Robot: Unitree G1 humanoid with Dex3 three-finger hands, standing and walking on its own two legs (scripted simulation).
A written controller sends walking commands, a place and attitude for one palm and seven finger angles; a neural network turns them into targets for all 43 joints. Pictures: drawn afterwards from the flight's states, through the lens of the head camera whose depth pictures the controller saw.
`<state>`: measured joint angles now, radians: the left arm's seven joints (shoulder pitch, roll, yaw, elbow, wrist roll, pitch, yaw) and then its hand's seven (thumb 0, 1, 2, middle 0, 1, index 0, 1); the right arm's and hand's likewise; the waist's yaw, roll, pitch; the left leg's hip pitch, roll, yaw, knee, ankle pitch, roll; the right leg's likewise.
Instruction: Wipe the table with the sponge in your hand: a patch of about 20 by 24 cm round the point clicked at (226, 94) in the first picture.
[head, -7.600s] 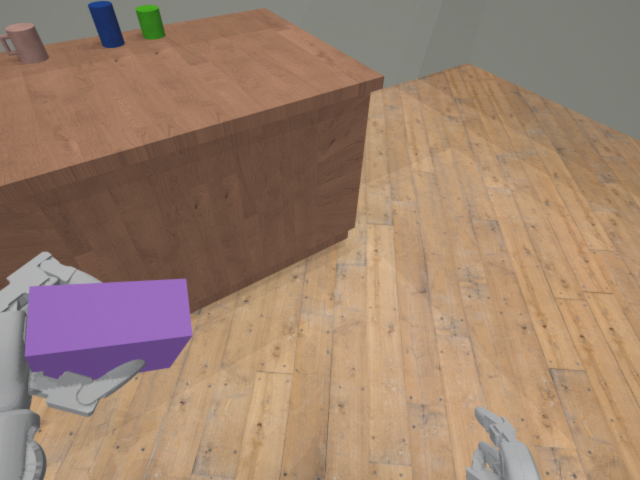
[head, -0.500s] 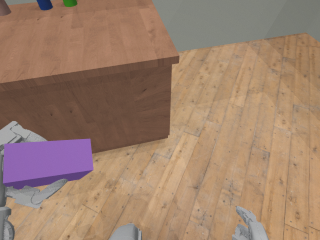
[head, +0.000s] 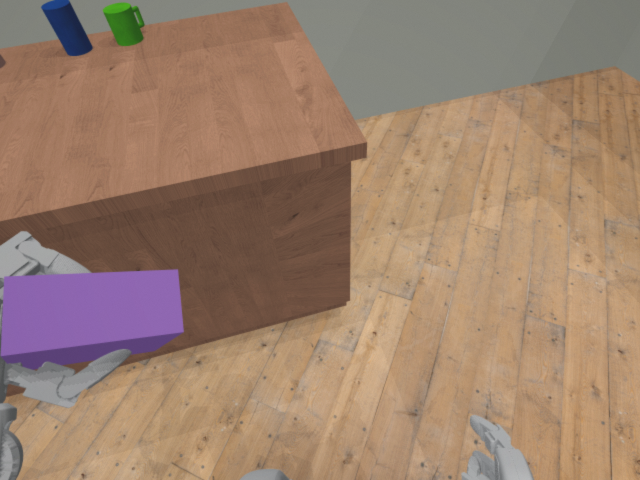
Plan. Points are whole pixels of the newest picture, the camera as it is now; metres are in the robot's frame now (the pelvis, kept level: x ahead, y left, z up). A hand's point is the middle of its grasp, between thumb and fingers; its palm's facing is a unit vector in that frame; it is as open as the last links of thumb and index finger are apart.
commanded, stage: take the last steps up to it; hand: left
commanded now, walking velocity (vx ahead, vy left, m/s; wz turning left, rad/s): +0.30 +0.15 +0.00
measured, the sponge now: (119, 319) +0.23 +0.20 +0.16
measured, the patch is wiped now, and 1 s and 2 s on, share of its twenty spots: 0.00 0.00 0.00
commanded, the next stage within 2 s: come to a stop and stand still in 1.06 s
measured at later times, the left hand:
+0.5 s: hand (64, 208) +0.33 +0.28 +0.20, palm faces +0.35 -0.83 -0.44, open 9.9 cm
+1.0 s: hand (78, 163) +0.42 +0.31 +0.19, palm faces +0.34 -0.83 -0.44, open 9.9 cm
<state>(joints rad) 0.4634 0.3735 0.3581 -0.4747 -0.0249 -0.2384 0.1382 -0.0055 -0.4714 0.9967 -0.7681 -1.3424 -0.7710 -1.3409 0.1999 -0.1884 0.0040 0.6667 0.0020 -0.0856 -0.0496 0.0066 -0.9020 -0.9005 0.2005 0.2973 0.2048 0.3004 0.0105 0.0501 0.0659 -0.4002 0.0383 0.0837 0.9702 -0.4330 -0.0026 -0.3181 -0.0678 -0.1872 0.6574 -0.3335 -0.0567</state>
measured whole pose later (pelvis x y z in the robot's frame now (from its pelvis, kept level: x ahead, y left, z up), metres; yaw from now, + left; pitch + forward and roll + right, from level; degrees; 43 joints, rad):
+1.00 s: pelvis +0.19 +0.09 +0.00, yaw -3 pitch -1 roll +2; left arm 0.48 0.41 0.38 -0.56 -0.02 -0.26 0.16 -0.01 -0.47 1.00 -0.77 -1.34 -0.77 -1.34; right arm 0.19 -0.25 -0.06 0.57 0.00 -0.07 -0.08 0.01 -0.91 -0.90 0.19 0.30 0.20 0.30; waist 0.00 -0.05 0.08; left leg -0.30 0.04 0.14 0.55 -0.20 0.02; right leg -0.28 -0.10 -0.09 0.75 -0.47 0.01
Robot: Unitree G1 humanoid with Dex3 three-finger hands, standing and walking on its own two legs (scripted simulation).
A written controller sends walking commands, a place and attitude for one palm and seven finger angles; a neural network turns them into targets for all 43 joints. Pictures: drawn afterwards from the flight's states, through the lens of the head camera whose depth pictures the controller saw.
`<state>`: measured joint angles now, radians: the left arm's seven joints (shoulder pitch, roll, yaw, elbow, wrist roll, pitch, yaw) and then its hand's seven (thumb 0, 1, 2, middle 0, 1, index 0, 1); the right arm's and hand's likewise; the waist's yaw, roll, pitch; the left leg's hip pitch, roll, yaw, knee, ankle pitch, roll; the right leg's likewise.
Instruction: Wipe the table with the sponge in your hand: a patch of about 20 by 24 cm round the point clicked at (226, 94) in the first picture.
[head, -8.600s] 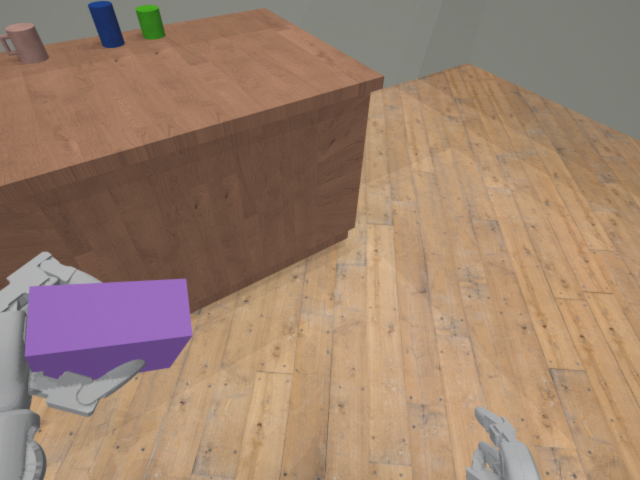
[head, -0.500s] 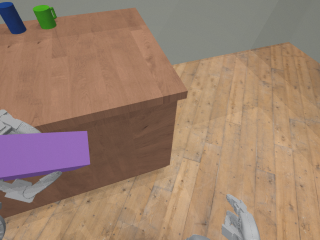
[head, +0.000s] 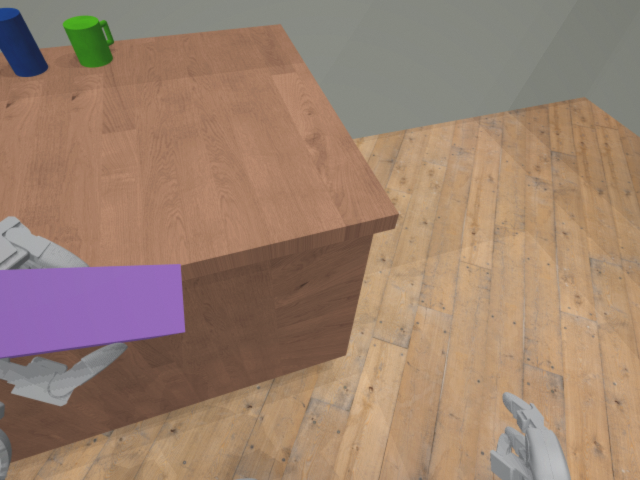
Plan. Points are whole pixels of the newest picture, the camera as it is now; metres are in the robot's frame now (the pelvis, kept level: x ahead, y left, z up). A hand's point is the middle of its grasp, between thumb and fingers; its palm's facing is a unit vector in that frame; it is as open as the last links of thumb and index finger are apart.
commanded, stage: take the last steps up to it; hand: left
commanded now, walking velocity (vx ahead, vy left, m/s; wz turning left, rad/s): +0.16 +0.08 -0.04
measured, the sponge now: (115, 310) +0.23 +0.20 +0.17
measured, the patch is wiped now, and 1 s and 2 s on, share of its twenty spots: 0.00 0.00 0.00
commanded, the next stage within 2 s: come to a stop and stand still in 0.06 s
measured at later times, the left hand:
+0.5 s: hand (97, 271) +0.26 +0.23 +0.17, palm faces +0.35 -0.83 -0.44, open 9.9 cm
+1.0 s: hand (85, 312) +0.23 +0.24 +0.15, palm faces +0.22 -0.89 -0.41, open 9.9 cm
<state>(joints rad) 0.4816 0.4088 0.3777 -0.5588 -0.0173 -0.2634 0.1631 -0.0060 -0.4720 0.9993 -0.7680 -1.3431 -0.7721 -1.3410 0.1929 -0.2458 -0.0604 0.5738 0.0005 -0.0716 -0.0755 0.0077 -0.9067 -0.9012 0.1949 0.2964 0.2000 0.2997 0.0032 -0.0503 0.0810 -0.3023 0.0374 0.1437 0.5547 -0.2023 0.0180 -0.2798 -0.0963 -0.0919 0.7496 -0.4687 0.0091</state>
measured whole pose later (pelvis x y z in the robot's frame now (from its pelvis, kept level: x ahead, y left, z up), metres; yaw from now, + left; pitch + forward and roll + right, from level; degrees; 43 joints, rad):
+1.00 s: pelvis +0.00 +0.02 +0.01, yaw -4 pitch -2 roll +0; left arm 0.48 0.36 0.30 -0.42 -0.02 -0.19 0.07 -0.01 -0.47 1.00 -0.77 -1.34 -0.77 -1.34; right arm 0.26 -0.20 0.02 0.57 0.01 -0.13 -0.03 0.01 -0.90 -0.90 0.20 0.30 0.20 0.30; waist -0.01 -0.01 0.06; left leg -0.23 0.02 0.10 0.48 -0.22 0.03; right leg -0.25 0.00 -0.06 0.45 -0.17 -0.02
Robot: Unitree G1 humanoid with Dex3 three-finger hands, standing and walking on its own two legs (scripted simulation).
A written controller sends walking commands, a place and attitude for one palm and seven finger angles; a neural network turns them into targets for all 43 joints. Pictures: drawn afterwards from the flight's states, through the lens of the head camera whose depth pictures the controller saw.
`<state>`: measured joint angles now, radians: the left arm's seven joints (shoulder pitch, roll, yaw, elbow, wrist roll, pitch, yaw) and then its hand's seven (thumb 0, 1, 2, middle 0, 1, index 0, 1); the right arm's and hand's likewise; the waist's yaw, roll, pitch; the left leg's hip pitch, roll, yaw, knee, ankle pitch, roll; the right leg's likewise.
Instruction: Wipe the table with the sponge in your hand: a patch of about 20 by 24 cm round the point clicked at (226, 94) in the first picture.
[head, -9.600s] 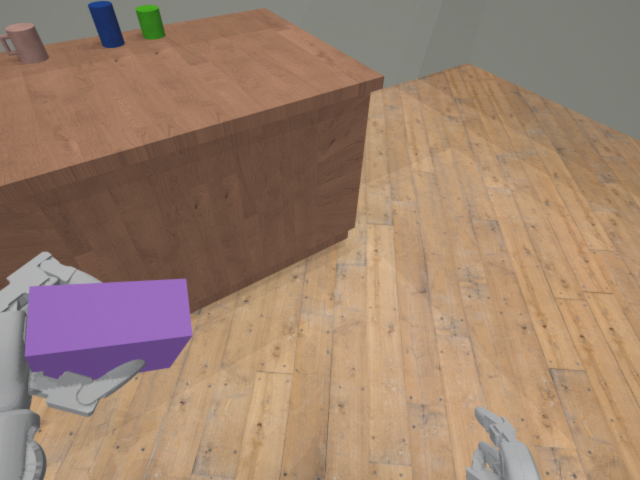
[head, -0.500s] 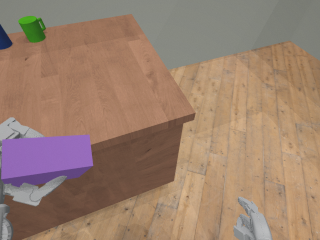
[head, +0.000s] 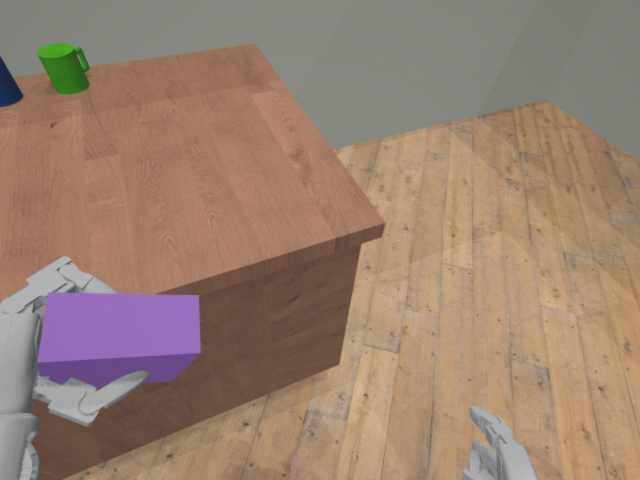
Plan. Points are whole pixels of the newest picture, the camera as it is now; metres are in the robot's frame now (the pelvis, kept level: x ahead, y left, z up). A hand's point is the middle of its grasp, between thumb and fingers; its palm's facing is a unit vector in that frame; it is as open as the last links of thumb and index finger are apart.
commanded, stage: come to a stop and stand still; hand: left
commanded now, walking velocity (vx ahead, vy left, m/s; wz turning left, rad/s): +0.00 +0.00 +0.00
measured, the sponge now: (142, 343) +0.22 +0.20 +0.11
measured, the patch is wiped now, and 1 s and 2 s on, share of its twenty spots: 0.00 0.00 0.00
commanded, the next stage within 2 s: look again from close up in 0.64 s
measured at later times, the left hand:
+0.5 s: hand (53, 290) +0.25 +0.27 +0.16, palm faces +0.38 -0.84 -0.38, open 9.9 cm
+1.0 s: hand (59, 293) +0.24 +0.26 +0.16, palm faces +0.42 -0.83 -0.37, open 9.8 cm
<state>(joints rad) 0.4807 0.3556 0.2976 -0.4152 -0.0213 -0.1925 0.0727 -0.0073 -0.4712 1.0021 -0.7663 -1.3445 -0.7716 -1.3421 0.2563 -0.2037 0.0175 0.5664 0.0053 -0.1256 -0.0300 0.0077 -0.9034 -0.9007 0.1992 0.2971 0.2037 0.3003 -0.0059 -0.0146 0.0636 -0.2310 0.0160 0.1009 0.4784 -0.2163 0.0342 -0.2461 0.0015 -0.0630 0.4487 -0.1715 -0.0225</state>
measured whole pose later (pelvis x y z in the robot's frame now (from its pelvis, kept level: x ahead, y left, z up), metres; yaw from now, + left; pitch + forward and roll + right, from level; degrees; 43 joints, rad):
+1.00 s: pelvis +0.03 +0.01 +0.01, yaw +2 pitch -1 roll -1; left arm 0.42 0.35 0.33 -0.45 -0.05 -0.15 0.12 -0.01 -0.47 1.01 -0.76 -1.35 -0.77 -1.35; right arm 0.20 -0.21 0.02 0.57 0.00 -0.08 -0.05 0.01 -0.90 -0.90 0.20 0.30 0.20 0.30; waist 0.02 0.01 0.04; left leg -0.17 0.00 0.08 0.42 -0.23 0.04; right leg -0.17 -0.01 -0.08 0.37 -0.18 -0.01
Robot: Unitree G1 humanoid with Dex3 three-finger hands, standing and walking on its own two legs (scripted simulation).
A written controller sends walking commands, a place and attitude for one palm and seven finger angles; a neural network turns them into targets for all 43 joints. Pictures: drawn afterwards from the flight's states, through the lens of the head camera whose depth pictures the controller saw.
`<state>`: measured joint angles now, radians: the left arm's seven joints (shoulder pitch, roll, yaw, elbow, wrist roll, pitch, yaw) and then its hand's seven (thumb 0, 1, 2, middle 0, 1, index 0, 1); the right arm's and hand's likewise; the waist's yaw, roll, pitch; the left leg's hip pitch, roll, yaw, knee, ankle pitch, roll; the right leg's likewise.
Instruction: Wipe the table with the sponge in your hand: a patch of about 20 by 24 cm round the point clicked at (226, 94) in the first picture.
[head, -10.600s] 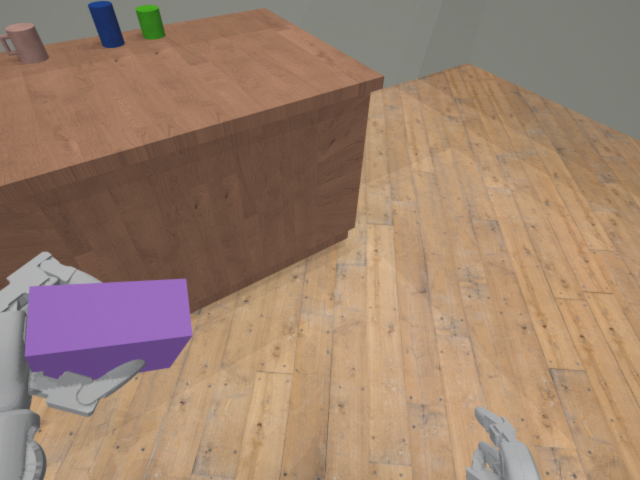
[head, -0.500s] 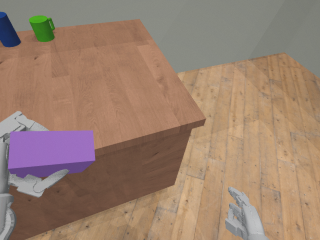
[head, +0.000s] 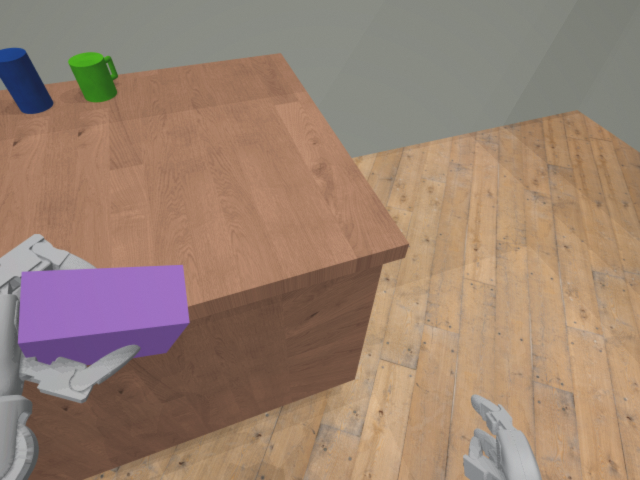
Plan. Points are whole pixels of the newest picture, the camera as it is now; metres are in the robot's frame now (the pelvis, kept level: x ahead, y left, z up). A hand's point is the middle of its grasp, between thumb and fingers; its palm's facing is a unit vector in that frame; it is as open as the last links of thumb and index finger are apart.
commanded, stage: shuffle to correct the standing spot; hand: left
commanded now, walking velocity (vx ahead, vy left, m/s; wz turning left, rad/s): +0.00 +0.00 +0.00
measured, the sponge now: (130, 317) +0.23 +0.21 +0.14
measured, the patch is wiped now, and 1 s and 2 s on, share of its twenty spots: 0.00 0.00 0.00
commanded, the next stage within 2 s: come to a stop and stand still in 1.20 s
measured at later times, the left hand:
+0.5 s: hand (71, 314) +0.22 +0.26 +0.15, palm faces +0.42 -0.82 -0.39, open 9.8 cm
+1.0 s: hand (71, 284) +0.25 +0.27 +0.16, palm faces +0.40 -0.81 -0.43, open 9.8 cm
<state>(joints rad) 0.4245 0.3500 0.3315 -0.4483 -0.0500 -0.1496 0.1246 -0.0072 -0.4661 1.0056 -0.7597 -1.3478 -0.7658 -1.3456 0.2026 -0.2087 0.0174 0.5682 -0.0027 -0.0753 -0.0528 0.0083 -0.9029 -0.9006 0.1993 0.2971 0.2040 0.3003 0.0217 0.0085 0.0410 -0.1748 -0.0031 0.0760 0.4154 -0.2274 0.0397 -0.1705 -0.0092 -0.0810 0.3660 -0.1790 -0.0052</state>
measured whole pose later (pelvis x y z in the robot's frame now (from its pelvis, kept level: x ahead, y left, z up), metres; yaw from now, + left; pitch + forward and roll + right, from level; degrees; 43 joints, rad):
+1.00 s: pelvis +0.05 +0.02 -0.01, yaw +1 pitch -2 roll +0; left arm 0.49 0.36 0.38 -0.48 -0.06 -0.24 0.10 -0.01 -0.46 1.01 -0.76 -1.35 -0.76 -1.35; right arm 0.22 -0.23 -0.01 0.61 0.01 -0.05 0.00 0.01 -0.90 -0.90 0.20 0.30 0.20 0.30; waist 0.01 0.01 0.06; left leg -0.45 -0.02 0.00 1.11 -0.41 0.02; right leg -0.25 -0.02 -0.11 0.58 -0.30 -0.04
